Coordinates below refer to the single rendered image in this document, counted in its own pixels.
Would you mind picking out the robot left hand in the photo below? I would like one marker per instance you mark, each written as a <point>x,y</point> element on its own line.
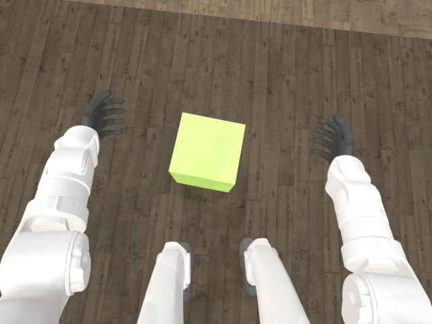
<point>95,112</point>

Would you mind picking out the robot right shin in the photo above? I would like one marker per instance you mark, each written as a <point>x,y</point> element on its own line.
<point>257,242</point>

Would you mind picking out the carton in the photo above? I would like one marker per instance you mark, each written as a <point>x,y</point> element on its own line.
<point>207,152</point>

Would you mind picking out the robot right upper arm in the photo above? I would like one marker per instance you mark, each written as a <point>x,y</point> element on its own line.
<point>377,298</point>

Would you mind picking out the left robot forearm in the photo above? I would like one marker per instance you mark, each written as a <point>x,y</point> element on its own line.
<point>61,199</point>

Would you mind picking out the right robot forearm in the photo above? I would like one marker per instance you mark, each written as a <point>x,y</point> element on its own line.
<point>368,241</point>

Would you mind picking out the robot left upper arm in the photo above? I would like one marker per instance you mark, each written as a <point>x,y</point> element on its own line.
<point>42,270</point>

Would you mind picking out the robot right hand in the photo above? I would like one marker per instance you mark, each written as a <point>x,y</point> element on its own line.
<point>342,138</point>

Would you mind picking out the robot right foot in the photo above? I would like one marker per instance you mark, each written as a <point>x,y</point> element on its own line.
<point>244,244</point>

